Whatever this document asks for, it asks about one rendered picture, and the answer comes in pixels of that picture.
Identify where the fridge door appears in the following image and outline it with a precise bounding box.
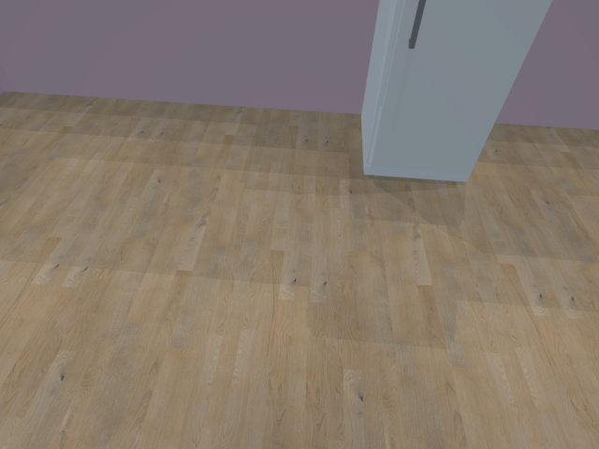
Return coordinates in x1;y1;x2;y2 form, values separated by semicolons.
371;0;552;174

